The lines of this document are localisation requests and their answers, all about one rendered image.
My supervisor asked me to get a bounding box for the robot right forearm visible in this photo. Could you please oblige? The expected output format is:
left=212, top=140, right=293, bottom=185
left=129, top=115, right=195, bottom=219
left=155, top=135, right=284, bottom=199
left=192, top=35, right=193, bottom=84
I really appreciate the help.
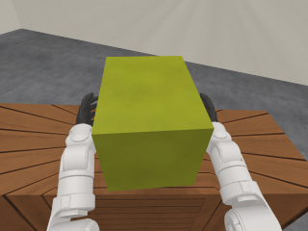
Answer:
left=206, top=121, right=282, bottom=231

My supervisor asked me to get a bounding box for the robot left upper arm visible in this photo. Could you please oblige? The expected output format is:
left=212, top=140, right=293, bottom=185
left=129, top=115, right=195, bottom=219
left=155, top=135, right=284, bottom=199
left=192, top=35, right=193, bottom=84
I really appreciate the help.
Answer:
left=49, top=218, right=100, bottom=231

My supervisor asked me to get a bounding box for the carton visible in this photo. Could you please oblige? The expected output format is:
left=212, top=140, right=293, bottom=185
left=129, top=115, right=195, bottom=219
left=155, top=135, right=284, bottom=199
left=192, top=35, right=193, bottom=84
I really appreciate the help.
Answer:
left=91, top=56, right=215, bottom=192

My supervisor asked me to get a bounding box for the left robot hand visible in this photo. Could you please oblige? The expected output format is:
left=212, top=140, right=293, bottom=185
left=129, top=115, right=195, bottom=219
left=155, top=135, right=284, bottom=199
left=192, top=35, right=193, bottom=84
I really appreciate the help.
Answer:
left=75, top=92, right=99, bottom=127

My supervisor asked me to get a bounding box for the pedestal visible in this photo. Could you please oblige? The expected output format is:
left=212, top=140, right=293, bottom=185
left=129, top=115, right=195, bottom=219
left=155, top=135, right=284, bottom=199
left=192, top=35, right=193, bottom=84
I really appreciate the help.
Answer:
left=0, top=103, right=308, bottom=231

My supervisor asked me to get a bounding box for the robot left forearm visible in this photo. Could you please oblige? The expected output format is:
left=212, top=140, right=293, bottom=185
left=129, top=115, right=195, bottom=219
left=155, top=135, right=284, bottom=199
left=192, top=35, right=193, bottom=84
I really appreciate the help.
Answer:
left=46, top=123, right=96, bottom=231

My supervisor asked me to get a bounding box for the robot right upper arm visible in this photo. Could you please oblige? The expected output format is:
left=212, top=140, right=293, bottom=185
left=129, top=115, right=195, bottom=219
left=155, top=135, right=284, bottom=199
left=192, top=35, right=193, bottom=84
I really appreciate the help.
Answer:
left=224, top=205, right=281, bottom=231

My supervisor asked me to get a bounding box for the right robot hand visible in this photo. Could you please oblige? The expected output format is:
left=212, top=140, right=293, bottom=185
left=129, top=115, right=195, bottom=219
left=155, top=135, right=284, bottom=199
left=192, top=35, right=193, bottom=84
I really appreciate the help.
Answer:
left=199, top=92, right=218, bottom=122

